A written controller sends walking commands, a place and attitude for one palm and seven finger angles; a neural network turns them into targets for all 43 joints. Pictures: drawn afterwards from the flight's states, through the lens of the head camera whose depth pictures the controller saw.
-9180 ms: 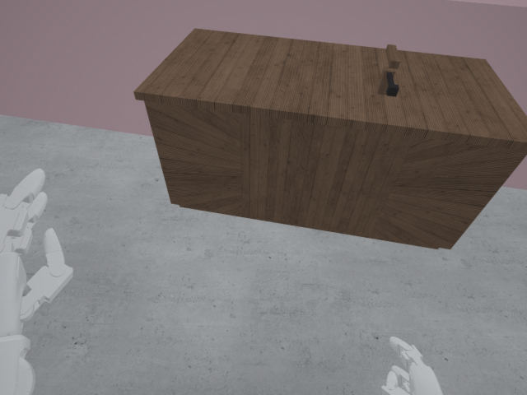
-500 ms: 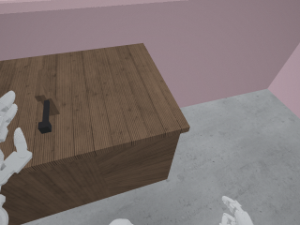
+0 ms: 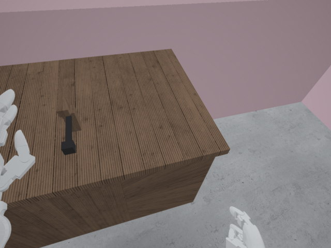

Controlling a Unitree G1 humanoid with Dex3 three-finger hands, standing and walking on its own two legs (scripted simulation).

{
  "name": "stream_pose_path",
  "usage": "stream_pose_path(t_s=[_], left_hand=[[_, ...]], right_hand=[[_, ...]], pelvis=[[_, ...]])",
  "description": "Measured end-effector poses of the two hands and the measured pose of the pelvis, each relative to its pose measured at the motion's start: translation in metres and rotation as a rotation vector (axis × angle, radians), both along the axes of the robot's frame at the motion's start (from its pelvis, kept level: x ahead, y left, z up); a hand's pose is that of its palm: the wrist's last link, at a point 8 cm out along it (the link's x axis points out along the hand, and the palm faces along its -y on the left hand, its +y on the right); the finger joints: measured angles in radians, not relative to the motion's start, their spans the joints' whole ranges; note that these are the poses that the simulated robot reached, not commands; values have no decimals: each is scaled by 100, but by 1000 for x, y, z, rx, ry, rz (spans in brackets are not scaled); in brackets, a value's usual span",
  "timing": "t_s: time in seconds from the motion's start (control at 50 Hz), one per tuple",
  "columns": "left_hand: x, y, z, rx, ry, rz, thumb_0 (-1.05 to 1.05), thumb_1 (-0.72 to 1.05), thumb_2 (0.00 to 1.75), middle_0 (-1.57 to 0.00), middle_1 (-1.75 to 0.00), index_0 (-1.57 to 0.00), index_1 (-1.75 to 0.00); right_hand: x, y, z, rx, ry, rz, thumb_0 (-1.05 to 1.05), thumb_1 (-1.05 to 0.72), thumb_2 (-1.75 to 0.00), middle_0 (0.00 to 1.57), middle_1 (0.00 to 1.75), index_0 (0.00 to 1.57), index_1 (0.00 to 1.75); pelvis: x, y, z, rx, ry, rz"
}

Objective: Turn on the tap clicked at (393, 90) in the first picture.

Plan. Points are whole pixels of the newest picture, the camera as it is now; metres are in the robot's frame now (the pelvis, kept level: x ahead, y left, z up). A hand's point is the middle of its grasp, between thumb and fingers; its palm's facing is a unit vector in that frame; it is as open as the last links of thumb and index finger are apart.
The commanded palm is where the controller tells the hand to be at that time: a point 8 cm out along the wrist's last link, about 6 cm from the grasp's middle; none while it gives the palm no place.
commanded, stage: come to a stop and stand still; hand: left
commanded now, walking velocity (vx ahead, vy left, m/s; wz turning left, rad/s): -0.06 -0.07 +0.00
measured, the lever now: (68, 147) +0.34 +0.29 +0.01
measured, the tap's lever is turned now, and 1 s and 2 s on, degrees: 0 0 0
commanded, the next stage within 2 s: look again from close up in 1.14 s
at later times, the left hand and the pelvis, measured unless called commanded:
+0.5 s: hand (36, 179) +0.19 +0.23 +0.16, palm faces +0.31 -0.87 -0.37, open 7.4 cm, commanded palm +0.14 +0.28 +0.18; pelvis -0.03 +0.00 +0.01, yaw -1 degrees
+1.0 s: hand (11, 169) +0.20 +0.27 +0.17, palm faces +0.39 -0.85 -0.35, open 7.4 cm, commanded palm +0.14 +0.30 +0.18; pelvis -0.02 +0.02 +0.01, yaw +0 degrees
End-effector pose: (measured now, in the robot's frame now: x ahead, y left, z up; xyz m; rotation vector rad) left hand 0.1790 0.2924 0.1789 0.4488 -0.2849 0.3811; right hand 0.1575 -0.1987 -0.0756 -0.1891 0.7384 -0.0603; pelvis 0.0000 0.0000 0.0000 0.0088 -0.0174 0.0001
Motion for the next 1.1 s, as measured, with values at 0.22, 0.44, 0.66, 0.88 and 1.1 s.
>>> stream_pose_path(t_s=[0.22, 0.44, 0.66, 0.88, 1.1], left_hand=[[5, 10, 31, 164, -42, -11, 2, 88, 89, -22, -30, -22, -30], [-17, -24, -5, -23, 52, -117, 2, 89, 90, -21, -30, -21, -30], [-37, 9, 6, -26, -63, -6, 2, 89, 89, -22, -30, -22, -30], [-24, 13, -3, -18, -6, -52, 2, 89, 90, -21, -30, -21, -30], [-21, 21, 2, -19, -25, -36, 2, 89, 90, -21, -30, -21, -30]], right_hand=[[18, -17, 19, -53, -55, 50, 1, -90, -89, 21, 30, 20, 30], [-13, -43, 30, -59, -122, -45, 1, -90, -89, 20, 30, 20, 30], [-41, -21, 21, -71, -55, 2, 1, -90, -89, 20, 30, 20, 30], [-28, 5, 23, -41, -63, 17, 1, -90, -89, 21, 30, 20, 30], [-3, 9, 28, -51, -83, 32, 1, -90, -89, 21, 30, 20, 30]], pelvis=[[-4, -9, 8, -30, 28, 7], [-21, -2, 7, -24, -6, -23], [-34, 5, 9, -38, -13, -8], [-28, 17, 10, -37, -2, -7], [-19, 22, 10, -36, -3, -4]])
